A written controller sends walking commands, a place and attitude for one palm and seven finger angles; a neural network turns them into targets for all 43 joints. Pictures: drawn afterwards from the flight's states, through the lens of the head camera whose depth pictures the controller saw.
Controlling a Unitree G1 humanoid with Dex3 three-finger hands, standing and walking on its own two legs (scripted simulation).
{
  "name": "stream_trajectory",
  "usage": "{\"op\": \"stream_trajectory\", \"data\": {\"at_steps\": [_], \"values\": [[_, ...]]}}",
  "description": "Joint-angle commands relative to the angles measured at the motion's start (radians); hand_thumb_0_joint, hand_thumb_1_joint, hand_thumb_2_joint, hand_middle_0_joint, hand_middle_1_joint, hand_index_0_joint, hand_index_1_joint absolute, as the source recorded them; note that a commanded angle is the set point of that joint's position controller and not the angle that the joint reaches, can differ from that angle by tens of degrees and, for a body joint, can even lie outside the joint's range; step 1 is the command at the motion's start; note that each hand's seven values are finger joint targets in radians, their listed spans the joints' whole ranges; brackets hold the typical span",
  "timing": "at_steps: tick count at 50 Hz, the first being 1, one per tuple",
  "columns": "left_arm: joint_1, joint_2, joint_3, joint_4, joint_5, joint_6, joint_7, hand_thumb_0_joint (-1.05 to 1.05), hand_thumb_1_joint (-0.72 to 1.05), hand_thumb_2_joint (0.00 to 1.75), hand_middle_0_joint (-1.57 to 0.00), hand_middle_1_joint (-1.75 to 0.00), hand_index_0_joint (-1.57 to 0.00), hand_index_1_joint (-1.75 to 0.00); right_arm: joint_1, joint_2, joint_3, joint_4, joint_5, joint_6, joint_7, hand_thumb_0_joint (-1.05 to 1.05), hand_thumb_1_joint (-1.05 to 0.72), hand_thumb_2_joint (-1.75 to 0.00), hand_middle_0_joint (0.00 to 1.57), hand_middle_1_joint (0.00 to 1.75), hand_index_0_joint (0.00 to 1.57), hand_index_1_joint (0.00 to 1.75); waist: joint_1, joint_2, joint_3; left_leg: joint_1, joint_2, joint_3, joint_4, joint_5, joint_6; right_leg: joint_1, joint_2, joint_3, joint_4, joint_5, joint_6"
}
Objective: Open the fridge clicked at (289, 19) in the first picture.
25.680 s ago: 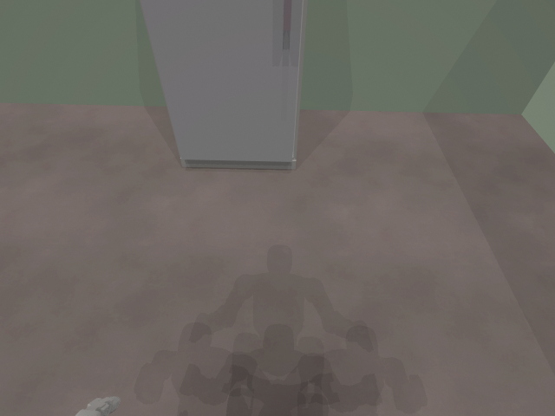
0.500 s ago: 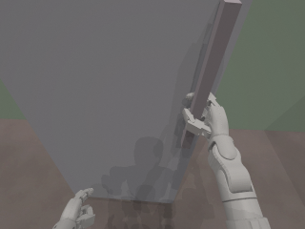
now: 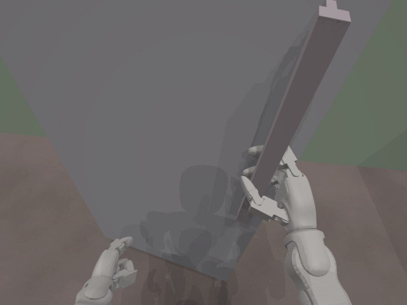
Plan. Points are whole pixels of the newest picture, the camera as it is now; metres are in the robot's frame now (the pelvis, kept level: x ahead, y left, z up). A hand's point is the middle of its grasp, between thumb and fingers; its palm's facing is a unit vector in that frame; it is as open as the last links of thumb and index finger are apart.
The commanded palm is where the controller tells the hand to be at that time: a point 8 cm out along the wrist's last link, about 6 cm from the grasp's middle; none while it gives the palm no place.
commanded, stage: walk backward, drawing the door open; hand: right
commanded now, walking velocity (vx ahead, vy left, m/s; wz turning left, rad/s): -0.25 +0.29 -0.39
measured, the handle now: (271, 147) +0.33 -0.06 +0.20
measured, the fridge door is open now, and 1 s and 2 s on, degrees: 15 32 55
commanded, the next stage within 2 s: none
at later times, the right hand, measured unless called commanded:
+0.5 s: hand (234, 238) +0.20 -0.01 +0.13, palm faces -0.03 +0.99 -0.15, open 7.4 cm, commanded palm +0.17 -0.06 +0.14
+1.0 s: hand (192, 285) +0.14 +0.04 +0.12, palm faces +0.35 +0.91 -0.23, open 7.8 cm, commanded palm +0.08 +0.00 +0.14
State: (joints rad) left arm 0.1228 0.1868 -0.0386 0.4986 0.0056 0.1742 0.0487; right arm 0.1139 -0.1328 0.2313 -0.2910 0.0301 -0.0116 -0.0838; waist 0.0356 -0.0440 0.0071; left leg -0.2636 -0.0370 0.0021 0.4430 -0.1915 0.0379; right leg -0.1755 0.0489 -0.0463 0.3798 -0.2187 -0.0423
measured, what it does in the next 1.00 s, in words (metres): steps to the left, turning right: right foot, then left foot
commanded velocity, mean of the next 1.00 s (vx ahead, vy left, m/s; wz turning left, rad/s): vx -0.21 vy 0.35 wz -0.59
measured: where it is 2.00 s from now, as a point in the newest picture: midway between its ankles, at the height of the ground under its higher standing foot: outside the picture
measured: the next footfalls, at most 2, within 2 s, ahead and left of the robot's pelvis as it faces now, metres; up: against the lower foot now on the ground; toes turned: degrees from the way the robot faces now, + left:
right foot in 0.82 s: -0.03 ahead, -0.04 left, +0.00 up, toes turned -16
left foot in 0.96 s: +0.09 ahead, +0.45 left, +0.00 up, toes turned -35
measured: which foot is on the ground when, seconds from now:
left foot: down 0.00-0.80, up 0.82-0.94, down 0.96-1.00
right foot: down 0.00-0.70, up 0.72-0.80, down 0.82-0.90, up 0.92-1.00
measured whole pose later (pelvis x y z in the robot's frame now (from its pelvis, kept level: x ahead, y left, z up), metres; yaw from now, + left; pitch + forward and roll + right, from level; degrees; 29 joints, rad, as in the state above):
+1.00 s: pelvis -0.09 +0.24 -0.05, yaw -19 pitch +0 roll +1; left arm 0.15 0.18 0.03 0.62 0.00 -0.11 0.04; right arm 0.11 -0.23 -0.01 -0.52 -0.04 -0.08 -0.07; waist 0.02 0.00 0.16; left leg -0.43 0.08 -0.14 0.76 -0.35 -0.07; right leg -0.55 -0.13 0.12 1.04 -0.46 0.03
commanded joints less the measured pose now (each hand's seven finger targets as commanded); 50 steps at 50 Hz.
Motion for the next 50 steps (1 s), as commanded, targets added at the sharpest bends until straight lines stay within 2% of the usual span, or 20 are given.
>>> {"op": "stream_trajectory", "data": {"at_steps": [1,12,27,30,32,33,35,37,39,40,41,42,43,44,45,46,47,48,49,50], "values": [[-0.128,0.08,0.038,-0.164,0.016,-0.057,0.012,0.0,0.9,0.9,-0.2,-0.3,-0.2,-0.3,-0.158,-0.059,-0.064,-0.294,-0.038,-0.141,0.002,0.0,-0.9,-0.9,0.45,1.4,0.45,1.4,-0.015,0.025,-0.272,-0.007,0.044,-0.028,0.057,0.107,-0.055,0.148,-0.224,0.203,-0.037,0.498,-0.046],[-0.081,0.049,0.058,-0.133,0.004,-0.118,-0.004,0.0,0.9,0.9,-0.2,-0.3,-0.2,-0.3,-0.108,-0.069,-0.081,-0.33,-0.061,-0.192,-0.02,0.0,-0.9,-0.9,0.45,1.4,0.45,1.4,0.005,0.133,-0.238,-0.005,0.142,-0.064,-0.271,-0.004,-0.081,0.073,-0.069,0.033,0.074,0.076,-0.009],[-0.072,0.055,0.075,-0.109,-0.004,-0.186,0.01,0.0,0.9,0.9,-0.2,-0.3,-0.2,-0.3,-0.06,-0.121,-0.114,-0.437,-0.086,-0.196,-0.039,0.0,-0.9,-0.9,0.45,1.4,0.45,1.4,0.018,0.053,-0.165,0.002,0.034,0.001,-0.177,-0.076,-0.142,0.027,-0.096,0.108,-0.067,0.025,-0.019],[-0.102,0.063,0.094,-0.107,-0.004,-0.208,0.013,0.0,0.9,0.9,-0.2,-0.3,-0.2,-0.3,-0.056,-0.121,-0.138,-0.455,-0.085,-0.176,-0.031,0.0,-0.9,-0.9,0.45,1.4,0.45,1.4,0.01,-0.048,-0.145,0.068,-0.005,-0.027,0.052,-0.087,-0.176,-0.128,-0.191,0.227,-0.167,-0.104,-0.066],[-0.178,0.069,0.101,-0.125,0.01,-0.211,0.02,0.0,0.9,0.9,-0.2,-0.3,-0.2,-0.3,-0.027,-0.119,-0.163,-0.443,-0.087,-0.16,-0.027,0.0,-0.9,-0.9,0.45,1.4,0.45,1.4,-0.032,-0.1,-0.138,0.253,0.055,-0.175,0.196,-0.162,-0.1,-0.429,-0.309,0.402,-0.181,-0.23,-0.11],[-0.205,0.057,0.097,-0.119,0.016,-0.215,0.02,0.0,0.9,0.9,-0.2,-0.3,-0.2,-0.3,-0.026,-0.121,-0.18,-0.471,-0.096,-0.154,-0.025,0.0,-0.9,-0.9,0.45,1.4,0.45,1.4,-0.056,-0.04,-0.131,0.29,0.093,-0.229,0.087,-0.192,-0.071,-0.489,-0.28,0.331,-0.095,-0.212,-0.085],[-0.138,0.018,0.104,-0.085,-0.007,-0.221,0.014,0.0,0.9,0.9,-0.2,-0.3,-0.2,-0.3,-0.049,-0.168,-0.218,-0.578,-0.107,-0.133,-0.039,0.0,-0.9,-0.9,0.45,1.4,0.45,1.4,-0.047,0.347,-0.202,-0.003,0.277,-0.274,-0.391,-0.393,-0.064,-0.204,-0.002,-0.011,0.435,-0.26,0.045],[-0.023,0.007,0.11,-0.026,-0.017,-0.263,0.014,0.0,0.9,0.9,-0.2,-0.3,-0.2,-0.3,-0.128,-0.161,-0.21,-0.606,-0.118,-0.123,-0.04,0.0,-0.9,-0.9,0.45,1.4,0.45,1.4,0.016,0.387,-0.185,-0.192,0.166,0.058,-0.46,-0.226,-0.256,0.002,0.03,-0.149,0.629,-0.363,0.038],[0.132,0.0,0.116,0.042,-0.032,-0.307,-0.005,0.0,0.9,0.9,-0.2,-0.3,-0.2,-0.3,-0.117,-0.123,-0.177,-0.528,-0.124,-0.138,-0.008,0.0,-0.9,-0.9,0.45,1.4,0.45,1.4,0.126,0.195,-0.155,-0.349,-0.15,0.353,-0.093,0.076,-0.548,0.377,-0.051,-0.222,0.22,-0.251,-0.03],[0.103,0.048,0.132,0.051,-0.032,-0.358,-0.003,0.0,0.9,0.9,-0.2,-0.3,-0.2,-0.3,-0.128,-0.057,-0.145,-0.462,-0.084,-0.146,0.0,0.0,-0.9,-0.9,0.45,1.4,0.45,1.4,0.207,-0.447,-0.13,-0.421,-0.251,0.234,1.038,0.058,-0.562,0.244,-0.428,0.319,-0.44,-0.218,-0.228],[-0.07,0.114,0.122,-0.055,0.084,-0.375,0.021,0.0,0.9,0.9,-0.2,-0.3,-0.2,-0.3,-0.006,-0.109,-0.214,-0.385,-0.084,-0.189,-0.002,0.0,-0.9,-0.9,0.45,1.4,0.45,1.4,0.088,-0.569,-0.112,-0.351,0.03,-0.356,1.634,-0.458,-0.18,-0.225,-0.832,0.915,-0.237,-0.041,-0.292],[-0.135,0.113,0.094,-0.034,0.05,-0.335,0.016,0.0,0.9,0.9,-0.2,-0.3,-0.2,-0.3,-0.148,-0.216,-0.249,-0.469,-0.123,-0.167,0.02,0.0,-0.9,-0.9,0.45,1.4,0.45,1.4,-0.003,-0.199,-0.049,-0.309,0.104,-0.466,1.529,-0.522,0.091,-0.343,-0.746,0.832,-0.133,0.233,-0.213],[-0.268,0.215,0.148,-0.023,-0.015,-0.295,0.016,0.0,0.9,0.9,-0.2,-0.3,-0.2,-0.3,-0.197,-0.282,-0.341,-0.592,-0.068,-0.155,0.0,0.0,-0.9,-0.9,0.45,1.4,0.45,1.4,-0.1,-0.083,-0.221,-0.236,0.149,-0.449,1.026,-0.52,0.486,-0.145,-0.621,0.478,0.034,0.304,-0.085],[-0.172,0.148,0.151,-0.107,0.017,-0.309,-0.013,0.0,0.9,0.9,-0.2,-0.3,-0.2,-0.3,-0.146,-0.145,-0.265,-0.612,-0.035,-0.182,0.0,0.0,-0.9,-0.9,0.45,1.4,0.45,1.4,-0.087,-0.131,-0.201,-0.152,0.152,-0.335,0.509,-0.509,0.2,-0.159,-0.426,0.241,0.127,0.041,0.001],[-0.096,0.097,0.134,-0.096,0.016,-0.352,0.003,0.0,0.9,0.9,-0.2,-0.3,-0.2,-0.3,-0.149,-0.086,-0.224,-0.553,-0.047,-0.223,-0.007,0.0,-0.9,-0.9,0.45,1.4,0.45,1.4,-0.087,-0.053,-0.129,-0.057,0.131,-0.211,0.091,-0.394,0.065,-0.225,-0.238,0.011,0.333,-0.207,0.064],[-0.033,0.056,0.112,-0.05,-0.006,-0.355,0.001,0.0,0.9,0.9,-0.2,-0.3,-0.2,-0.3,-0.187,-0.121,-0.243,-0.52,-0.05,-0.226,-0.01,0.0,-0.9,-0.9,0.45,1.4,0.45,1.4,-0.05,0.193,-0.077,-0.011,0.109,-0.212,-0.142,-0.282,-0.187,-0.313,-0.105,0.001,0.613,-0.302,0.082],[-0.002,0.047,0.114,-0.019,0.001,-0.343,-0.004,0.0,0.9,0.9,-0.2,-0.3,-0.2,-0.3,-0.167,-0.18,-0.29,-0.503,-0.083,-0.22,0.001,0.0,-0.9,-0.9,0.45,1.4,0.45,1.4,-0.039,0.455,-0.214,0.007,0.19,-0.176,-0.159,-0.29,-0.026,-0.27,-0.048,0.034,0.834,-0.366,0.068],[-0.045,0.03,0.112,-0.042,0.001,-0.328,0.007,0.0,0.9,0.9,-0.2,-0.3,-0.2,-0.3,-0.191,-0.237,-0.349,-0.518,-0.089,-0.201,0.003,0.0,-0.9,-0.9,0.45,1.4,0.45,1.4,-0.018,0.51,-0.217,-0.038,0.303,-0.228,-0.159,-0.316,0.133,-0.308,-0.049,0.056,0.99,-0.33,0.069],[-0.028,-0.023,0.087,-0.053,-0.017,-0.345,0.014,0.0,0.9,0.9,-0.2,-0.3,-0.2,-0.3,-0.254,-0.237,-0.378,-0.538,-0.069,-0.19,0.004,0.0,-0.9,-0.9,0.45,1.4,0.45,1.4,0.009,0.415,-0.189,-0.025,0.315,-0.103,-0.071,-0.094,0.15,-0.301,-0.081,0.029,0.897,-0.316,0.07],[0.055,-0.056,0.053,-0.041,-0.007,-0.338,0.006,0.0,0.9,0.9,-0.2,-0.3,-0.2,-0.3,-0.264,-0.262,-0.409,-0.556,-0.058,-0.184,-0.002,0.0,-0.9,-0.9,0.45,1.4,0.45,1.4,0.06,0.198,-0.163,0.008,0.24,0.104,0.118,0.092,0.073,-0.269,-0.082,-0.073,0.674,-0.233,0.107]]}}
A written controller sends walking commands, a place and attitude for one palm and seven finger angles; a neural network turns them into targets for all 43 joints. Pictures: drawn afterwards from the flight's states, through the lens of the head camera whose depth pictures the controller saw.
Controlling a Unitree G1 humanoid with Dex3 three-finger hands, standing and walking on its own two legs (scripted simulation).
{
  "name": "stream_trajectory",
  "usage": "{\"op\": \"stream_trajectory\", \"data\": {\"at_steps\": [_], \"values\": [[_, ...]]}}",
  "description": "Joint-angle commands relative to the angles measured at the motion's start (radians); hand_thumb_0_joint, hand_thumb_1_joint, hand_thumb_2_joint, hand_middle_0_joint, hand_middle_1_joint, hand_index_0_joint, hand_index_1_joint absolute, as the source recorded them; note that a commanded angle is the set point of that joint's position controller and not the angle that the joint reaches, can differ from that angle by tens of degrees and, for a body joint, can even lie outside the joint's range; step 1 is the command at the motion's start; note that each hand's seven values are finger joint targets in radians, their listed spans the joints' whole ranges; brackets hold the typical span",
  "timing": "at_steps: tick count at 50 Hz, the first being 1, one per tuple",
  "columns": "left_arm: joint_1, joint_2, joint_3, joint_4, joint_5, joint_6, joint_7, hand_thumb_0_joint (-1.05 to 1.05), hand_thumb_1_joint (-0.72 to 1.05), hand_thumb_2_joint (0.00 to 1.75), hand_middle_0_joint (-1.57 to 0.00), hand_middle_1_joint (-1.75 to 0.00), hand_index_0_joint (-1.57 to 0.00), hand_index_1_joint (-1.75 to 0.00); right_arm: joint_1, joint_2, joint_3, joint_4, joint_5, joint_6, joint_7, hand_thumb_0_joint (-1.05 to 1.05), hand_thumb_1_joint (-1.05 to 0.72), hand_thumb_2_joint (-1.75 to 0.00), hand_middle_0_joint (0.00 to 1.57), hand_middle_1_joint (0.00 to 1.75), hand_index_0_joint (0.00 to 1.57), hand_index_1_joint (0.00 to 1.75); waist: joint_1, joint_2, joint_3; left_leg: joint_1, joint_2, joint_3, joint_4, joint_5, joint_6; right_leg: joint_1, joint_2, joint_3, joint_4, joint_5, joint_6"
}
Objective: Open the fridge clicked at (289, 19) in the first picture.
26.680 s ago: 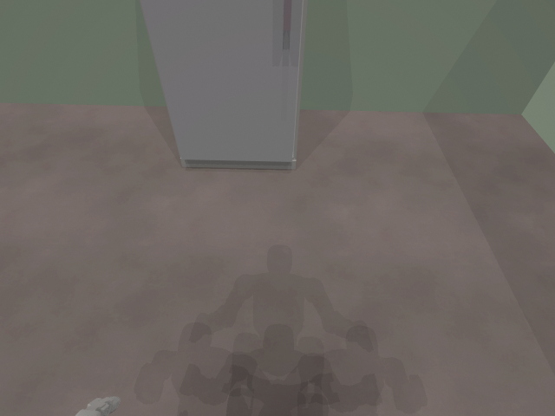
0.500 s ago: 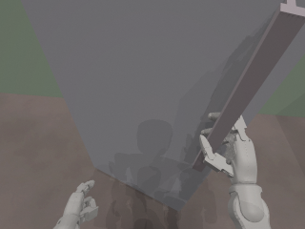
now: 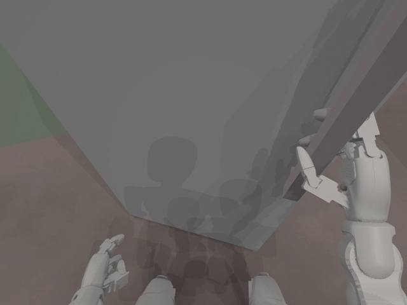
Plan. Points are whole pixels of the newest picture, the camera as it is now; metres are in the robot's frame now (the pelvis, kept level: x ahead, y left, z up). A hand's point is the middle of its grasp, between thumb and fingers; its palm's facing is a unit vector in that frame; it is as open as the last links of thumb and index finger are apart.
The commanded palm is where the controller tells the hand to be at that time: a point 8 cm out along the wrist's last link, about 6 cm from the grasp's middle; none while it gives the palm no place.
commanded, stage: walk backward, drawing the door open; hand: right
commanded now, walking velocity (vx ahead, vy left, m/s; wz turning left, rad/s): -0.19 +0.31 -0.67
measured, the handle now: (341, 109) +0.34 -0.13 +0.24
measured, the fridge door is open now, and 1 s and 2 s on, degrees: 32 55 76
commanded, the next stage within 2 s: stop walking and hold the door back in 1.56 s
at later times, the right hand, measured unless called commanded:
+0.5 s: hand (279, 228) +0.21 -0.06 +0.18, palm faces +0.49 +0.85 -0.20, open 7.1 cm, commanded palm +0.15 -0.10 +0.18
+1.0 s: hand out of the picture +0.12 +0.00 +0.18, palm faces +0.73 +0.64 -0.22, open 6.8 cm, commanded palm +0.06 +0.00 +0.18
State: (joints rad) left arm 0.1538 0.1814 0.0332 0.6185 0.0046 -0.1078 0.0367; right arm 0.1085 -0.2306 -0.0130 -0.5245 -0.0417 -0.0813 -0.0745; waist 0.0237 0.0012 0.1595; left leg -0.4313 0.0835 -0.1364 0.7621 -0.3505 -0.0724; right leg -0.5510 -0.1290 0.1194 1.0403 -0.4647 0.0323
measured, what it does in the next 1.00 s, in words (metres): steps to the left, turning right: right foot, then right foot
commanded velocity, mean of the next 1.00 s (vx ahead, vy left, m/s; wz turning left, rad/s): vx -0.21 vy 0.21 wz -0.49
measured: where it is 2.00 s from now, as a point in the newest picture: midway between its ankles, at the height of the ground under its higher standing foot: outside the picture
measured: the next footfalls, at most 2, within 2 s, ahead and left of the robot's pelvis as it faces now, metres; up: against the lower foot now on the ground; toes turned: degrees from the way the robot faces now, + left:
right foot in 0.06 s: +0.04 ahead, -0.13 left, +0.00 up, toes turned -8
right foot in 0.62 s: -0.06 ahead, +0.12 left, +0.00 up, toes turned -37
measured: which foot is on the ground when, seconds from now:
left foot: down 0.00-0.62, up 0.64-0.98, down 1.00-1.00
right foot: up 0.00-0.04, down 0.06-0.28, up 0.30-0.60, down 0.62-0.98, up 1.00-1.00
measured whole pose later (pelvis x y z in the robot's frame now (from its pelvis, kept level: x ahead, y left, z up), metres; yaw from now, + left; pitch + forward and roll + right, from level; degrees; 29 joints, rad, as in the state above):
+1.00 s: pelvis +0.00 +0.31 +0.04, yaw -40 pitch +0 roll +0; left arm 0.15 0.10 -0.06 0.58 -0.01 -0.10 0.05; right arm 0.13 -0.27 -0.05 -0.36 0.04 -0.05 -0.11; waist -0.03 -0.01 0.10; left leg -0.27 0.06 0.00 0.49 -0.18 -0.02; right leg -0.31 -0.08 0.09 0.57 -0.31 0.06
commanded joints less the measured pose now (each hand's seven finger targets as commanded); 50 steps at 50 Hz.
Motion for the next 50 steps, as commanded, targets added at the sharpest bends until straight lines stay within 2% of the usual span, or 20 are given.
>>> {"op": "stream_trajectory", "data": {"at_steps": [1,2,3,4,6,7,9,12,15,21,29,30,31,32,33,38,46,48,49,50], "values": [[-0.051,0.018,0.023,-0.209,-0.027,-0.034,0.003,0.0,0.9,0.9,-0.2,-0.3,-0.2,-0.3,-0.278,-0.137,-0.111,-0.426,0.033,-0.107,0.005,0.0,-0.9,-0.9,0.45,1.4,0.45,1.4,0.038,0.179,-0.323,0.119,0.117,0.216,-0.195,0.097,0.161,0.185,0.143,-0.276,-0.048,0.039,0.03],[-0.124,0.086,0.062,-0.179,-0.03,-0.054,0.033,0.0,0.9,0.9,-0.2,-0.3,-0.2,-0.3,-0.231,-0.127,-0.122,-0.315,0.032,-0.108,0.011,0.0,-0.9,-0.9,0.45,1.4,0.45,1.4,0.041,0.137,-0.218,-0.007,0.158,0.158,-0.027,0.331,0.2,0.286,0.088,-0.17,-0.262,0.063,-0.002],[-0.089,0.132,0.071,-0.175,-0.017,-0.071,0.042,0.0,0.9,0.9,-0.2,-0.3,-0.2,-0.3,-0.19,-0.056,-0.07,-0.29,0.036,-0.105,0.024,0.0,-0.9,-0.9,0.45,1.4,0.45,1.4,0.042,-0.112,-0.285,-0.127,0.033,0.241,0.268,0.192,0.138,0.435,-0.026,0.095,-0.554,0.259,-0.092],[-0.081,0.144,0.07,-0.17,-0.013,-0.087,0.027,0.0,0.9,0.9,-0.2,-0.3,-0.2,-0.3,-0.223,-0.004,-0.009,-0.291,0.038,-0.125,0.036,0.0,-0.9,-0.9,0.45,1.4,0.45,1.4,0.019,-0.449,-0.319,-0.324,-0.118,0.228,0.541,-0.309,0.045,0.599,-0.296,0.554,-0.719,0.703,-0.199],[-0.017,0.111,0.043,-0.117,0.03,-0.107,0.019,0.0,0.9,0.9,-0.2,-0.3,-0.2,-0.3,-0.389,-0.103,-0.051,-0.374,-0.001,-0.193,0.031,0.0,-0.9,-0.9,0.45,1.4,0.45,1.4,0.043,-0.425,-0.362,-0.422,-0.055,0.066,0.661,-0.343,0.027,0.673,-0.339,0.69,-0.661,1.014,-0.259],[-0.05,0.111,0.051,-0.1,0.024,-0.104,0.012,0.0,0.9,0.9,-0.2,-0.3,-0.2,-0.3,-0.37,-0.123,-0.086,-0.327,0.003,-0.198,0.026,0.0,-0.9,-0.9,0.45,1.4,0.45,1.4,0.027,-0.262,-0.369,-0.346,-0.05,0.028,0.619,-0.268,0.048,0.623,-0.296,0.551,-0.61,0.933,-0.263],[-0.085,0.119,0.066,-0.123,0.005,-0.084,0.007,0.0,0.9,0.9,-0.2,-0.3,-0.2,-0.3,-0.264,-0.086,-0.106,-0.243,0.032,-0.165,0.011,0.0,-0.9,-0.9,0.45,1.4,0.45,1.4,-0.005,-0.278,-0.37,-0.057,-0.017,0.008,0.291,-0.163,0.067,0.439,-0.203,0.248,-0.56,0.697,-0.175],[-0.091,0.093,0.028,-0.144,-0.002,-0.064,0.023,0.0,0.9,0.9,-0.2,-0.3,-0.2,-0.3,-0.247,-0.088,-0.129,-0.162,0.062,-0.118,-0.02,0.0,-0.9,-0.9,0.45,1.4,0.45,1.4,-0.026,-0.281,-0.412,0.384,-0.079,0.128,-0.145,-0.011,0.075,0.209,-0.1,0.095,-0.521,0.266,-0.081],[-0.128,0.034,0.008,-0.18,-0.015,-0.051,0.046,0.0,0.9,0.9,-0.2,-0.3,-0.2,-0.3,-0.228,-0.197,-0.2,-0.196,0.058,-0.08,-0.025,0.0,-0.9,-0.9,0.45,1.4,0.45,1.4,-0.045,0.471,-0.36,0.235,0.274,-0.271,-0.498,0.24,0.18,0.014,0.185,-0.046,0.238,-0.209,-0.013],[-0.12,0.031,-0.009,-0.144,-0.003,-0.03,0.045,0.0,0.9,0.9,-0.2,-0.3,-0.2,-0.3,-0.156,-0.116,-0.171,-0.227,0.078,-0.112,-0.037,0.0,-0.9,-0.9,0.45,1.4,0.45,1.4,-0.017,0.195,-0.345,0.394,0.247,0.105,-0.299,0.755,0.265,0.023,0.098,-0.153,0.187,-0.104,0.016],[-0.026,0.065,0.008,-0.206,0.015,-0.01,0.074,0.0,0.9,0.9,-0.2,-0.3,-0.2,-0.3,-0.164,-0.06,-0.052,-0.244,0.057,-0.103,-0.039,0.0,-0.9,-0.9,0.45,1.4,0.45,1.4,0.0,0.094,-0.457,0.393,0.188,0.192,-0.154,0.696,0.213,0.368,0.102,-0.244,-0.596,0.22,-0.018],[-0.01,0.094,0.022,-0.218,0.01,-0.003,0.075,0.0,0.9,0.9,-0.2,-0.3,-0.2,-0.3,-0.189,-0.043,-0.024,-0.244,0.056,-0.104,-0.035,0.0,-0.9,-0.9,0.45,1.4,0.45,1.4,0.032,-0.028,-0.452,0.172,0.126,0.242,0.027,0.509,0.157,0.58,0.001,-0.097,-0.699,0.486,-0.051],[-0.034,0.138,0.039,-0.24,0.008,-0.009,0.075,0.0,0.9,0.9,-0.2,-0.3,-0.2,-0.3,-0.185,-0.022,0.013,-0.241,0.05,-0.12,-0.028,0.0,-0.9,-0.9,0.45,1.4,0.45,1.4,0.004,-0.314,-0.396,-0.162,-0.025,0.276,0.222,-0.061,0.053,0.781,-0.306,0.273,-0.74,1.044,-0.156],[-0.011,0.119,0.023,-0.208,0.017,-0.017,0.055,0.0,0.9,0.9,-0.2,-0.3,-0.2,-0.3,-0.204,-0.065,-0.009,-0.216,0.001,-0.142,-0.021,0.0,-0.9,-0.9,0.45,1.4,0.45,1.4,-0.015,-0.294,-0.392,-0.28,-0.041,0.16,0.332,-0.308,0.047,0.849,-0.429,0.423,-0.686,1.419,-0.234],[-0.033,0.132,0.017,-0.2,0.017,-0.029,0.031,0.0,0.9,0.9,-0.2,-0.3,-0.2,-0.3,-0.24,-0.09,-0.038,-0.213,-0.015,-0.152,-0.018,0.0,-0.9,-0.9,0.45,1.4,0.45,1.4,-0.011,-0.174,-0.37,-0.323,-0.047,0.12,0.365,-0.24,0.058,0.83,-0.407,0.374,-0.669,1.351,-0.236],[-0.041,0.119,0.032,-0.139,0.006,-0.031,0.016,0.0,0.9,0.9,-0.2,-0.3,-0.2,-0.3,-0.205,-0.037,0.001,-0.149,0.006,-0.1,-0.008,0.0,-0.9,-0.9,0.45,1.4,0.45,1.4,-0.009,-0.268,-0.343,-0.169,-0.053,0.147,0.217,0.025,0.049,0.684,-0.17,0.016,-0.642,1.024,-0.115],[-0.089,0.11,-0.004,-0.173,-0.015,-0.042,0.035,0.0,0.9,0.9,-0.2,-0.3,-0.2,-0.3,-0.168,-0.094,-0.073,-0.101,0.065,-0.094,-0.037,0.0,-0.9,-0.9,0.45,1.4,0.45,1.4,-0.041,-0.197,-0.325,0.252,-0.107,0.2,-0.199,0.048,0.036,0.37,-0.125,0.033,-0.642,0.539,-0.132],[-0.094,0.074,-0.015,-0.173,-0.023,-0.04,0.033,0.0,0.9,0.9,-0.2,-0.3,-0.2,-0.3,-0.167,-0.123,-0.085,-0.138,0.062,-0.102,-0.036,0.0,-0.9,-0.9,0.45,1.4,0.45,1.4,-0.041,0.04,-0.321,0.324,-0.015,0.151,-0.463,0.266,0.044,0.309,0.03,-0.051,-0.432,0.251,-0.056],[-0.12,0.046,-0.019,-0.19,-0.02,-0.032,0.034,0.0,0.9,0.9,-0.2,-0.3,-0.2,-0.3,-0.144,-0.206,-0.143,-0.161,0.058,-0.097,-0.035,0.0,-0.9,-0.9,0.45,1.4,0.45,1.4,-0.045,0.352,-0.308,0.312,0.196,-0.075,-0.501,0.449,0.128,0.143,0.17,-0.131,-0.165,-0.117,-0.012],[-0.145,0.04,-0.018,-0.189,-0.011,-0.036,0.042,0.0,0.9,0.9,-0.2,-0.3,-0.2,-0.3,-0.125,-0.24,-0.208,-0.186,0.066,-0.087,-0.034,0.0,-0.9,-0.9,0.45,1.4,0.45,1.4,-0.073,0.438,-0.327,0.211,0.307,-0.172,-0.525,0.53,0.2,0.11,0.199,-0.065,0.108,-0.21,-0.024]]}}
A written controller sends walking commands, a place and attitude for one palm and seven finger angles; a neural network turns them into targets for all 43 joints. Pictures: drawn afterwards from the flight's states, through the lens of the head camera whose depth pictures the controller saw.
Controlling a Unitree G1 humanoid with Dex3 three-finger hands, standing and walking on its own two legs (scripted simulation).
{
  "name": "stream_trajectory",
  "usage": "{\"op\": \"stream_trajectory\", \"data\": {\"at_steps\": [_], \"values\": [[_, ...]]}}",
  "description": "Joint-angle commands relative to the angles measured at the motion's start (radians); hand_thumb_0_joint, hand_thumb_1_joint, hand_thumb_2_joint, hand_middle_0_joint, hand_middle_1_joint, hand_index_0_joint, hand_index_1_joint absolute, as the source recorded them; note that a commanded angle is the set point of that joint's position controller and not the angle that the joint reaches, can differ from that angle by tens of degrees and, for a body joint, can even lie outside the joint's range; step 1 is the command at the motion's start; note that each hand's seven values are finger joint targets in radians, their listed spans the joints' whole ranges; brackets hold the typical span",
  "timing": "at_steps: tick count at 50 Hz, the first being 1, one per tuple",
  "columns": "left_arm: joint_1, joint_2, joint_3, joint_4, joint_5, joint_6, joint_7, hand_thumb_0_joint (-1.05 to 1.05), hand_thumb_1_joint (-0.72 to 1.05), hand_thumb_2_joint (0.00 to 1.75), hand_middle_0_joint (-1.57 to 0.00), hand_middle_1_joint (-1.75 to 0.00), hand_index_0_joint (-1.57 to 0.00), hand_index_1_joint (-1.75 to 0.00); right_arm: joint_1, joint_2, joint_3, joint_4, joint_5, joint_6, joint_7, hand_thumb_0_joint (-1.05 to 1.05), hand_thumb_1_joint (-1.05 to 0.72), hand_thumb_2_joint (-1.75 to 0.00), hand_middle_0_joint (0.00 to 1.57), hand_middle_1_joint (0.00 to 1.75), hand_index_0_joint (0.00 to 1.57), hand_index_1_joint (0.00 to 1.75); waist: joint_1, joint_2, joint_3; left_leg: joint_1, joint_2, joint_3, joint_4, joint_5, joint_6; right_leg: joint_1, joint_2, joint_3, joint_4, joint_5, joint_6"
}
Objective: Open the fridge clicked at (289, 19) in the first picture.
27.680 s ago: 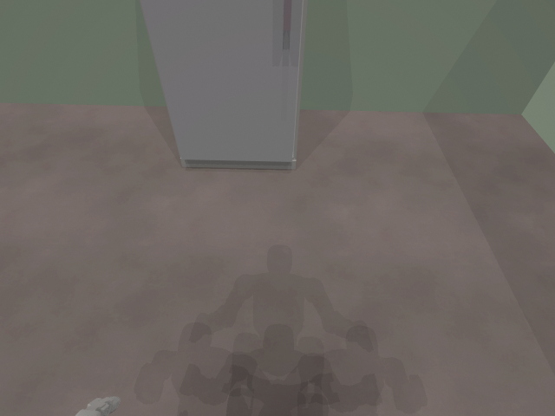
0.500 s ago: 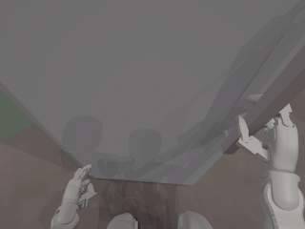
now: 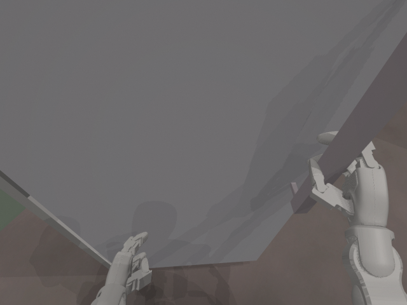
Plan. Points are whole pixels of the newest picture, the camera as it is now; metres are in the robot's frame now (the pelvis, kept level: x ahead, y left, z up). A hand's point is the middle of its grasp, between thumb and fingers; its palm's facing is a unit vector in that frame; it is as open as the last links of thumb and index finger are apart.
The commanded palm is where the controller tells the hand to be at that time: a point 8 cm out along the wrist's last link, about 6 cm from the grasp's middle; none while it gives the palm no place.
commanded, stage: walk backward, drawing the door open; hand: right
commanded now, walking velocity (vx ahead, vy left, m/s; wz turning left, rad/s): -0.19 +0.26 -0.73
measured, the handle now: (340, 134) +0.33 -0.18 +0.21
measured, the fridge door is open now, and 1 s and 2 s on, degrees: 55 76 71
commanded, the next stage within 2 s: stop walking and hold the door back in 0.56 s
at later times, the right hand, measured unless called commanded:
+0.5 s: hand (330, 273) +0.15 -0.14 +0.15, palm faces +0.34 +0.92 -0.16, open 6.6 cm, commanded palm +0.10 -0.18 +0.14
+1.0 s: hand out of the picture +0.10 -0.12 +0.15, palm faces +0.49 +0.85 -0.18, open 6.3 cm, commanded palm +0.07 -0.17 +0.14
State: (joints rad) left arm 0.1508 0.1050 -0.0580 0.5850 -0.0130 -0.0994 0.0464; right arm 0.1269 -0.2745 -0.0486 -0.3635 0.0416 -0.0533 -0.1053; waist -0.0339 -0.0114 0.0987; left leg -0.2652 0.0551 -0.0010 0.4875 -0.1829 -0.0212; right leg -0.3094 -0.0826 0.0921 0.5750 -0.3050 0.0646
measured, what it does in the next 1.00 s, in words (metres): steps to the left, turning right: right foot, then left foot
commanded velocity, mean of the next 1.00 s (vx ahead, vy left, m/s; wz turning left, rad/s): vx -0.08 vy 0.03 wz -0.30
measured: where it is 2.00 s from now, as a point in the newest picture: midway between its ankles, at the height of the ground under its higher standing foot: outside the picture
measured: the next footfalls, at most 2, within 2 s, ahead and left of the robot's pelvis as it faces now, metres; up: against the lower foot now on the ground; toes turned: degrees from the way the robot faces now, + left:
right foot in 0.26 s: -0.01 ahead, -0.05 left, +0.00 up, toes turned -15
left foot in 0.64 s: -0.01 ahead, +0.26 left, +0.00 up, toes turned -17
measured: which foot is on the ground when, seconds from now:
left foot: down 0.00-0.26, up 0.28-0.62, down 0.64-1.00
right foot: up 0.00-0.24, down 0.26-0.64, up 0.66-1.00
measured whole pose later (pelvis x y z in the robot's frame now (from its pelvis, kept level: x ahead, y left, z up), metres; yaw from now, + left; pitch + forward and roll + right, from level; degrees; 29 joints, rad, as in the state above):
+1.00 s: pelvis -0.15 +0.15 +0.01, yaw -23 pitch +0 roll -1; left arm 0.15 0.29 0.02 0.64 -0.01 -0.04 0.09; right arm -0.18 -0.26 -0.05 0.06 0.02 -0.12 -0.10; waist 0.01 0.06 0.03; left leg -0.30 0.11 0.07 0.47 -0.16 -0.04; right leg -0.17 0.04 -0.08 0.47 -0.32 -0.01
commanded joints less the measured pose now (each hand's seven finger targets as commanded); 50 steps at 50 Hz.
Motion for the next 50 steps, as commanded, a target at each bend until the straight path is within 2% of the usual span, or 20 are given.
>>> {"op": "stream_trajectory", "data": {"at_steps": [1,3,6,11,12,13,14,15,20,26,29,30,31,32,34,35,38,45,48,50], "values": [[-0.135,0.117,0.063,-0.138,0.021,-0.044,0.029,0.0,0.9,0.9,-0.2,-0.3,-0.2,-0.3,-0.13,-0.183,-0.178,-0.325,-0.022,-0.106,-0.012,0.0,-0.9,-0.9,0.45,1.4,0.45,1.4,-0.005,0.269,-0.256,0.015,0.376,-0.272,-0.243,0.358,0.189,-0.151,0.128,0.001,0.645,-0.34,-0.059],[-0.098,0.135,0.09,-0.122,0.009,-0.023,0.025,0.0,0.9,0.9,-0.2,-0.3,-0.2,-0.3,-0.115,-0.169,-0.211,-0.409,-0.011,-0.131,-0.008,0.0,-0.9,-0.9,0.45,1.4,0.45,1.4,0.028,0.309,-0.326,0.176,0.304,-0.129,-0.116,0.464,0.214,-0.192,0.092,-0.07,0.7,-0.288,-0.026],[-0.132,0.108,0.074,-0.146,0.011,-0.017,0.044,0.0,0.9,0.9,-0.2,-0.3,-0.2,-0.3,-0.055,-0.101,-0.181,-0.372,-0.002,-0.141,-0.017,0.0,-0.9,-0.9,0.45,1.4,0.45,1.4,0.025,0.237,-0.327,0.255,0.28,0.025,-0.025,0.664,0.211,-0.122,0.072,-0.146,0.398,-0.284,-0.027],[-0.053,0.151,0.103,-0.156,0.018,-0.01,0.064,0.0,0.9,0.9,-0.2,-0.3,-0.2,-0.3,-0.034,-0.067,-0.103,-0.383,0.002,-0.128,-0.014,0.0,-0.9,-0.9,0.45,1.4,0.45,1.4,0.063,0.058,-0.337,0.079,0.192,0.097,0.147,0.356,0.129,0.192,0.071,-0.196,-0.142,0.126,-0.032],[-0.052,0.184,0.111,-0.176,0.017,-0.009,0.065,0.0,0.9,0.9,-0.2,-0.3,-0.2,-0.3,-0.056,-0.048,-0.077,-0.409,0.001,-0.133,-0.013,0.0,-0.9,-0.9,0.45,1.4,0.45,1.4,0.067,-0.099,-0.338,-0.082,0.095,0.141,0.332,0.064,0.069,0.336,-0.07,-0.013,-0.242,0.413,-0.072],[-0.071,0.212,0.116,-0.186,0.017,-0.026,0.057,0.0,0.9,0.9,-0.2,-0.3,-0.2,-0.3,-0.081,-0.043,-0.046,-0.431,-0.008,-0.149,-0.01,0.0,-0.9,-0.9,0.45,1.4,0.45,1.4,0.025,-0.371,-0.326,-0.305,-0.037,0.108,0.542,-0.467,-0.001,0.434,-0.363,0.385,-0.289,0.979,-0.179],[-0.051,0.182,0.1,-0.142,0.025,-0.037,0.034,0.0,0.9,0.9,-0.2,-0.3,-0.2,-0.3,-0.117,-0.086,-0.071,-0.384,-0.054,-0.167,-0.01,0.0,-0.9,-0.9,0.45,1.4,0.45,1.4,0.026,-0.261,-0.312,-0.31,-0.033,-0.011,0.629,-0.478,0.006,0.42,-0.403,0.424,-0.243,1.089,-0.249],[-0.072,0.171,0.091,-0.135,0.026,-0.054,0.02,0.0,0.9,0.9,-0.2,-0.3,-0.2,-0.3,-0.16,-0.088,-0.067,-0.436,-0.051,-0.182,-0.004,0.0,-0.9,-0.9,0.45,1.4,0.45,1.4,0.036,-0.177,-0.307,-0.324,-0.026,-0.033,0.659,-0.38,0.007,0.4,-0.373,0.365,-0.244,0.971,-0.241],[-0.056,0.191,0.105,-0.094,0.014,-0.056,0.005,0.0,0.9,0.9,-0.2,-0.3,-0.2,-0.3,-0.134,-0.043,-0.03,-0.356,-0.037,-0.135,-0.021,0.0,-0.9,-0.9,0.45,1.4,0.45,1.4,0.041,-0.272,-0.276,-0.185,-0.041,0.0,0.51,-0.201,-0.001,0.285,-0.2,0.09,-0.231,0.598,-0.174],[-0.06,0.192,0.079,-0.108,0.014,-0.052,0.032,0.0,0.9,0.9,-0.2,-0.3,-0.2,-0.3,-0.112,-0.081,-0.073,-0.309,-0.005,-0.12,-0.036,0.0,-0.9,-0.9,0.45,1.4,0.45,1.4,0.038,-0.203,-0.241,-0.018,-0.095,0.034,0.269,-0.277,0.0,0.168,-0.196,0.166,-0.321,0.265,-0.2],[-0.092,0.181,0.069,-0.123,0.014,-0.057,0.028,0.0,0.9,0.9,-0.2,-0.3,-0.2,-0.3,-0.11,-0.087,-0.092,-0.321,-0.001,-0.129,-0.035,0.0,-0.9,-0.9,0.45,1.4,0.45,1.4,0.007,-0.153,-0.248,0.155,-0.079,0.046,-0.071,-0.119,0.005,0.083,-0.129,0.104,-0.22,0.147,-0.148],[-0.088,0.168,0.067,-0.122,0.012,-0.056,0.026,0.0,0.9,0.9,-0.2,-0.3,-0.2,-0.3,-0.112,-0.121,-0.118,-0.337,-0.006,-0.135,-0.031,0.0,-0.9,-0.9,0.45,1.4,0.45,1.4,0.004,-0.051,-0.244,0.154,-0.033,0.013,-0.217,-0.005,0.013,0.088,-0.054,0.049,-0.11,0.054,-0.108],[-0.081,0.141,0.062,-0.118,0.008,-0.048,0.022,0.0,0.9,0.9,-0.2,-0.3,-0.2,-0.3,-0.105,-0.179,-0.153,-0.347,-0.008,-0.136,-0.03,0.0,-0.9,-0.9,0.45,1.4,0.45,1.4,0.015,0.114,-0.231,0.134,0.102,-0.093,-0.267,0.113,0.064,0.038,0.057,-0.045,0.053,-0.077,-0.056],[-0.117,0.126,0.058,-0.141,0.005,-0.041,0.024,0.0,0.9,0.9,-0.2,-0.3,-0.2,-0.3,-0.107,-0.224,-0.194,-0.36,-0.005,-0.136,-0.031,0.0,-0.9,-0.9,0.45,1.4,0.45,1.4,-0.002,0.34,-0.211,0.09,0.303,-0.366,-0.276,0.318,0.175,-0.133,0.17,-0.093,0.357,-0.276,-0.021],[-0.095,0.11,0.045,-0.102,0.016,-0.046,0.029,0.0,0.9,0.9,-0.2,-0.3,-0.2,-0.3,-0.124,-0.165,-0.214,-0.175,-0.009,-0.111,-0.036,0.0,-0.9,-0.9,0.45,1.4,0.45,1.4,0.012,0.263,-0.267,0.066,0.366,-0.248,-0.2,0.451,0.231,-0.177,0.127,-0.024,0.639,-0.274,-0.033],[-0.073,0.15,0.072,-0.092,0.009,-0.044,0.03,0.0,0.9,0.9,-0.2,-0.3,-0.2,-0.3,-0.173,-0.143,-0.191,-0.154,-0.007,-0.108,-0.029,0.0,-0.9,-0.9,0.45,1.4,0.45,1.4,0.043,0.269,-0.298,0.136,0.296,-0.202,-0.144,0.523,0.188,-0.187,0.13,-0.023,0.673,-0.204,-0.02],[-0.1,0.149,0.053,-0.067,0.011,-0.028,0.052,0.0,0.9,0.9,-0.2,-0.3,-0.2,-0.3,-0.33,-0.211,-0.263,0.006,-0.009,-0.122,-0.053,0.0,-0.9,-0.9,0.45,1.4,0.45,1.4,0.043,0.17,-0.311,0.235,0.276,-0.117,-0.066,0.755,0.15,-0.178,0.118,-0.087,0.506,-0.123,-0.023],[-0.076,0.212,0.089,-0.08,0.01,0.005,0.049,0.0,0.9,0.9,-0.2,-0.3,-0.2,-0.3,-0.558,-0.214,-0.188,0.171,-0.025,-0.133,-0.036,0.0,-0.9,-0.9,0.45,1.4,0.45,1.4,0.008,0.248,-0.301,0.213,0.321,-0.215,-0.188,0.323,0.152,-0.009,0.12,-0.166,0.047,-0.12,-0.071],[-0.047,0.223,0.088,-0.061,0.007,0.025,0.044,0.0,0.9,0.9,-0.2,-0.3,-0.2,-0.3,-0.692,-0.178,-0.128,0.254,-0.031,-0.128,-0.027,0.0,-0.9,-0.9,0.45,1.4,0.45,1.4,0.037,0.159,-0.332,0.159,0.25,-0.166,-0.137,0.132,0.109,0.153,0.123,-0.179,-0.214,0.037,-0.087],[-0.044,0.253,0.099,-0.061,0.007,0.027,0.047,0.0,0.9,0.9,-0.2,-0.3,-0.2,-0.3,-0.795,-0.147,-0.085,0.285,-0.031,-0.143,-0.021,0.0,-0.9,-0.9,0.45,1.4,0.45,1.4,0.039,-0.023,-0.329,0.084,0.092,-0.051,0.02,-0.021,0.059,0.228,-0.003,-0.077,-0.349,0.087,-0.129]]}}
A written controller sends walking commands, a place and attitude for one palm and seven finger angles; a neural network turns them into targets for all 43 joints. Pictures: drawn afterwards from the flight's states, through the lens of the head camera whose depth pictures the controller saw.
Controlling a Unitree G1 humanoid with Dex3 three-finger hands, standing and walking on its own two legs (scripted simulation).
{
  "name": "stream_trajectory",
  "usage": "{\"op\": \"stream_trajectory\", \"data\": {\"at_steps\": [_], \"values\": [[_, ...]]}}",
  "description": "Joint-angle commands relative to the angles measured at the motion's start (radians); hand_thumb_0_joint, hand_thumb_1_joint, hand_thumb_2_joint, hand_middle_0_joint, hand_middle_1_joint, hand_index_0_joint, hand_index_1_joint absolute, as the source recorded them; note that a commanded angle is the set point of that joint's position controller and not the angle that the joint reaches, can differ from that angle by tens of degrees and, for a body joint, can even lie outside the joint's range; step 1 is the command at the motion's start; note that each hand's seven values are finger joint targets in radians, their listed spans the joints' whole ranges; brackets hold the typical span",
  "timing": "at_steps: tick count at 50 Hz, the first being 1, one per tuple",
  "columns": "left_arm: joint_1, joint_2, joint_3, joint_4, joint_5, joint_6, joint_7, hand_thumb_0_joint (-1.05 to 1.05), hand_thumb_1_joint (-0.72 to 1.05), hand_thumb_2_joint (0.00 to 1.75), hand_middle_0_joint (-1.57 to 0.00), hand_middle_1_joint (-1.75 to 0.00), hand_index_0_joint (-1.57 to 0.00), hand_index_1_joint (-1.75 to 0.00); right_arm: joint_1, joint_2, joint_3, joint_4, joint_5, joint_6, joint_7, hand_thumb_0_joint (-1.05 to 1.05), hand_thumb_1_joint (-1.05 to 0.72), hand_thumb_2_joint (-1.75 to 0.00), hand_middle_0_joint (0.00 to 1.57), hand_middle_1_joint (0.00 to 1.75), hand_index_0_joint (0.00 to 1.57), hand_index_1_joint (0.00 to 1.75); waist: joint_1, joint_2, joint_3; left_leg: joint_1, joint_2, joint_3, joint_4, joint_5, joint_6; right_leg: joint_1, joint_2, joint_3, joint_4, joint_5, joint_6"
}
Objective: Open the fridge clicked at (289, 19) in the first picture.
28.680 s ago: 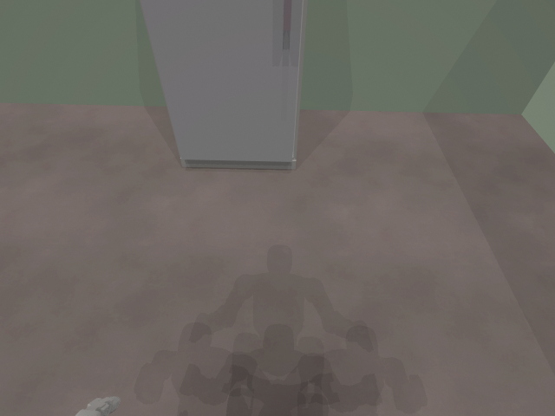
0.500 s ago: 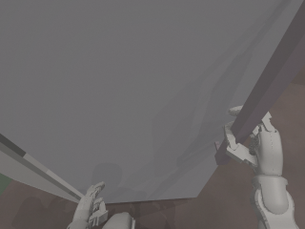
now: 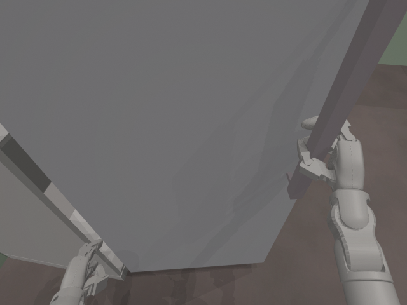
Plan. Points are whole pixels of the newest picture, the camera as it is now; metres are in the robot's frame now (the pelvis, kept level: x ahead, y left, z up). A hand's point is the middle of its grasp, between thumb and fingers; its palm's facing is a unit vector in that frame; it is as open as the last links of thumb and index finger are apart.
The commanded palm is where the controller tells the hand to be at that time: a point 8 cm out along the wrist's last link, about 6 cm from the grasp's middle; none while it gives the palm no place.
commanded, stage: stop walking and hold the door back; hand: right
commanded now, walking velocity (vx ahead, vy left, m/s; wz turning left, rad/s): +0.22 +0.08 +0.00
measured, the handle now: (322, 118) +0.38 -0.17 +0.20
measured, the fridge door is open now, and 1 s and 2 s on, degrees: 76 71 71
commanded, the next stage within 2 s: loosen the grip on the handle in 0.62 s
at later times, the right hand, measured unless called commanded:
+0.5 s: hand (303, 146) +0.37 -0.15 +0.14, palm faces +0.05 +0.98 -0.17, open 6.1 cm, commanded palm +0.34 -0.21 +0.13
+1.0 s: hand (302, 140) +0.38 -0.15 +0.15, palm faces +0.08 +0.98 -0.20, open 9.8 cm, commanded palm +0.34 -0.20 +0.14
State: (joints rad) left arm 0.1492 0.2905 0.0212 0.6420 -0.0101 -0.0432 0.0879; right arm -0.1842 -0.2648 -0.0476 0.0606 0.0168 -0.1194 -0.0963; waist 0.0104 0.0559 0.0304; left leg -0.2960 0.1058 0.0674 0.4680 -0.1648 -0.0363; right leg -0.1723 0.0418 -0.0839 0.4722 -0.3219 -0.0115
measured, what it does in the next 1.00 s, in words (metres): steps on the spot: right foot, then left foot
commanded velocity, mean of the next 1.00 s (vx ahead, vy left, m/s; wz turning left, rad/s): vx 0.09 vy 0.03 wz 0.00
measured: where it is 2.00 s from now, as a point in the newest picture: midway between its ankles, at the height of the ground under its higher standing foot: outside the picture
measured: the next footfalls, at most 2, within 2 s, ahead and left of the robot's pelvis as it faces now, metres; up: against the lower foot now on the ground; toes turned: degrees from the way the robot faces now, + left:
right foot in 0.02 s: +0.01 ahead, -0.09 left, +0.00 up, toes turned -2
left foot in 0.36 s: -0.03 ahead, +0.11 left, +0.00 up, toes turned +4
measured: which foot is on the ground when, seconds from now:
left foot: down 0.00-0.02, up 0.04-0.34, down 0.36-1.00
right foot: up 0.00-0.00, down 0.02-1.00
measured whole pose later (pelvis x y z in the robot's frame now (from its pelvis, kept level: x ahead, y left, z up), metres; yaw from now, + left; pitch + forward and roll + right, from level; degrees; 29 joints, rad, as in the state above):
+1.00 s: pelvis -0.06 +0.02 -0.01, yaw +2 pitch +3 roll +0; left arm 0.31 0.25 0.00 0.68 -0.01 -0.10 -0.01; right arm -0.63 -0.38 -0.24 0.72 0.02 -0.13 0.06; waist 0.07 0.00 -0.03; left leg -0.31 -0.03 0.04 0.55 -0.29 0.05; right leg -0.35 -0.03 -0.09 0.54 -0.24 -0.02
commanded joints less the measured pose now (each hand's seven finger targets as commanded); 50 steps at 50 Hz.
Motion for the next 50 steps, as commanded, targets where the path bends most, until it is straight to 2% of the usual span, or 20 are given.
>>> {"op": "stream_trajectory", "data": {"at_steps": [1,2,3,4,6,10,16,21,24,26,29,35,36,37,38,39,41,44,48,50], "values": [[-0.059,0.09,0.027,-0.128,-0.002,-0.026,0.007,0.0,0.9,0.9,-0.2,-0.3,-0.2,-0.3,-0.519,-0.131,-0.067,-0.108,-0.004,-0.081,-0.029,0.0,-0.9,-0.9,0.45,1.4,0.45,1.4,-0.018,-0.303,-0.222,-0.008,-0.059,-0.024,0.172,-0.158,0.05,0.133,-0.245,0.217,-0.24,0.149,-0.092],[-0.052,0.086,0.028,-0.114,-0.007,-0.015,-0.001,0.0,0.9,0.9,-0.2,-0.3,-0.2,-0.3,-0.58,-0.114,-0.045,-0.081,-0.015,-0.074,-0.025,0.0,-0.9,-0.9,0.45,1.4,0.45,1.4,-0.026,-0.395,-0.205,-0.104,-0.107,0.027,0.315,-0.339,0.035,0.134,-0.351,0.337,-0.225,0.253,-0.164],[-0.071,0.024,-0.001,-0.099,-0.006,-0.014,-0.011,0.0,0.9,0.9,-0.2,-0.3,-0.2,-0.3,-0.656,-0.049,0.022,-0.047,-0.029,-0.072,-0.018,0.0,-0.9,-0.9,0.45,1.4,0.45,1.4,0.014,-0.376,-0.187,-0.154,-0.099,-0.02,0.46,-0.36,0.044,0.091,-0.38,0.439,-0.281,0.094,-0.203],[-0.055,0.048,0.008,-0.077,-0.009,-0.016,-0.005,0.0,0.9,0.9,-0.2,-0.3,-0.2,-0.3,-0.713,-0.182,-0.097,0.038,-0.039,-0.071,-0.03,0.0,-0.9,-0.9,0.45,1.4,0.45,1.4,0.009,-0.294,-0.141,-0.201,-0.086,-0.063,0.535,-0.3,0.046,0.064,-0.388,0.448,-0.293,0.042,-0.215],[-0.018,0.074,0.019,-0.063,-0.022,-0.013,-0.007,0.0,0.9,0.9,-0.2,-0.3,-0.2,-0.3,-0.775,-0.172,-0.085,0.107,-0.022,-0.064,-0.02,0.0,-0.9,-0.9,0.45,1.4,0.45,1.4,-0.006,-0.086,-0.172,-0.207,-0.084,-0.059,0.484,-0.264,0.043,0.126,-0.361,0.365,-0.198,0.187,-0.197],[0.0,0.06,-0.003,-0.052,-0.019,-0.031,-0.012,0.0,0.9,0.9,-0.2,-0.3,-0.2,-0.3,-0.855,-0.044,0.027,0.194,-0.002,-0.059,0.015,0.0,-0.9,-0.9,0.45,1.4,0.45,1.4,-0.002,-0.21,-0.224,-0.075,-0.101,-0.009,0.288,-0.261,0.053,0.133,-0.318,0.239,-0.169,0.2,-0.144],[0.013,0.077,-0.015,-0.027,-0.01,-0.052,-0.003,0.0,0.9,0.9,-0.2,-0.3,-0.2,-0.3,-0.871,-0.2,-0.097,0.314,-0.002,-0.076,0.026,0.0,-0.9,-0.9,0.45,1.4,0.45,1.4,-0.02,-0.095,-0.289,0.178,-0.105,-0.041,-0.094,-0.097,0.062,0.075,-0.275,0.228,-0.057,0.323,-0.098],[0.032,0.061,0.012,-0.034,-0.028,-0.067,0.001,0.0,0.9,0.9,-0.2,-0.3,-0.2,-0.3,-0.826,-0.207,-0.117,0.35,0.013,-0.063,0.033,0.0,-0.9,-0.9,0.45,1.4,0.45,1.4,0.004,0.159,-0.256,0.293,0.155,-0.353,-0.166,-0.112,0.196,-0.18,-0.074,0.067,0.126,-0.052,-0.002],[0.033,0.057,-0.002,-0.02,-0.021,-0.074,0.007,0.0,0.9,0.9,-0.2,-0.3,-0.2,-0.3,-0.868,-0.223,-0.141,0.345,0.017,-0.068,0.026,0.0,-0.9,-0.9,0.45,1.4,0.45,1.4,0.009,0.103,-0.267,0.258,0.108,-0.236,-0.068,0.094,0.15,-0.055,-0.089,0.051,-0.034,0.096,-0.012],[0.011,0.078,0.007,-0.033,-0.021,-0.075,0.012,0.0,0.9,0.9,-0.2,-0.3,-0.2,-0.3,-0.84,-0.23,-0.148,0.333,0.008,-0.072,0.027,0.0,-0.9,-0.9,0.45,1.4,0.45,1.4,0.001,-0.073,-0.311,0.186,0.006,-0.118,0.04,0.172,0.075,0.094,-0.162,0.101,-0.068,0.377,-0.038],[-0.009,0.084,-0.001,-0.037,-0.013,-0.062,0.002,0.0,0.9,0.9,-0.2,-0.3,-0.2,-0.3,-0.838,-0.184,-0.123,0.364,0.007,-0.085,0.031,0.0,-0.9,-0.9,0.45,1.4,0.45,1.4,-0.01,-0.19,-0.24,0.022,-0.086,-0.05,0.063,-0.188,0.048,0.126,-0.299,0.343,-0.165,0.21,-0.095],[0.012,0.086,0.0,-0.059,-0.021,-0.066,0.0,0.0,0.9,0.9,-0.2,-0.3,-0.2,-0.3,-0.784,-0.15,-0.091,0.326,0.01,-0.089,0.034,0.0,-0.9,-0.9,0.45,1.4,0.45,1.4,-0.01,-0.074,-0.289,0.17,-0.018,-0.136,-0.081,0.121,0.064,0.095,-0.206,0.155,-0.02,0.407,-0.042],[0.105,0.006,-0.04,-0.143,-0.057,-0.093,0.005,0.0,0.9,0.9,-0.2,-0.3,-0.2,-0.3,-1.344,-0.658,-0.423,0.185,-0.061,-0.118,-0.019,0.0,-0.9,-0.9,0.45,1.4,0.45,1.4,-0.026,-0.258,-0.273,0.131,-0.084,-0.087,0.054,-0.241,0.056,0.081,-0.146,0.163,-0.182,0.071,0.006],[0.147,0.088,0.056,-0.02,0.014,-0.126,-0.018,0.0,0.9,0.9,-0.2,-0.3,-0.2,-0.3,-1.103,-0.366,-0.258,0.514,-0.105,-0.034,0.079,0.0,-0.78,-0.84,0.45,1.4,0.45,1.4,0.068,0.096,-0.413,-0.054,-0.128,-0.001,0.075,0.03,0.091,0.103,-0.121,0.119,-0.089,0.291,0.046],[0.183,0.127,0.067,-0.018,0.006,-0.117,-0.036,0.0,0.9,0.9,-0.2,-0.3,-0.2,-0.3,-1.002,-0.263,-0.222,0.537,-0.038,-0.045,0.086,0.0,-0.66,-0.78,0.45,1.4,0.45,1.4,0.101,0.175,-0.352,-0.106,-0.146,0.007,0.045,0.056,0.068,0.085,-0.128,0.132,-0.035,0.445,0.027],[0.191,0.139,0.065,-0.035,0.013,-0.113,-0.043,0.0,0.9,0.9,-0.2,-0.3,-0.2,-0.3,-0.984,-0.264,-0.237,0.475,-0.021,-0.061,0.105,0.0,-0.54,-0.73,0.45,1.4,0.45,1.4,0.075,0.17,-0.446,-0.067,-0.139,-0.029,0.049,0.127,0.062,0.152,-0.127,0.108,-0.005,0.495,0.007],[0.15,0.13,0.054,-0.044,0.014,-0.103,-0.056,0.0,0.9,0.9,-0.2,-0.3,-0.2,-0.3,-0.899,-0.395,-0.343,0.485,-0.002,-0.069,0.127,0.0,-0.3,-0.61,0.45,1.4,0.45,1.4,0.017,-0.133,-0.399,-0.054,-0.138,-0.047,0.021,0.09,0.078,0.156,-0.092,0.091,-0.001,0.447,0.014],[0.139,0.1,0.041,-0.067,0.01,-0.106,-0.088,0.0,0.9,0.9,-0.2,-0.3,-0.2,-0.3,-0.951,-0.231,-0.144,0.37,-0.019,-0.094,0.145,0.0,0.07,-0.43,0.45,1.4,0.45,1.4,0.039,-0.325,-0.357,-0.11,-0.133,-0.054,0.004,0.025,0.095,0.185,-0.092,0.105,0.017,0.352,0.018],[0.153,0.127,0.042,-0.074,-0.004,-0.078,-0.082,0.0,0.9,0.9,-0.2,-0.3,-0.2,-0.3,-0.799,-0.3,-0.229,0.483,0.024,-0.073,0.163,0.0,0.55,-0.2,0.42,1.37,0.42,1.37,0.061,0.075,-0.282,0.02,-0.122,-0.087,-0.006,0.141,0.061,-0.069,-0.067,0.061,0.041,0.242,-0.034],[0.149,0.124,0.037,-0.074,-0.014,-0.071,-0.071,0.0,0.9,0.9,-0.2,-0.3,-0.2,-0.3,-0.786,-0.332,-0.265,0.495,0.059,-0.069,0.188,0.0,0.55,-0.2,0.4,1.33,0.4,1.33,0.05,0.143,-0.281,0.083,-0.086,-0.138,-0.016,0.155,0.029,-0.162,-0.054,0.054,0.038,0.148,-0.029]]}}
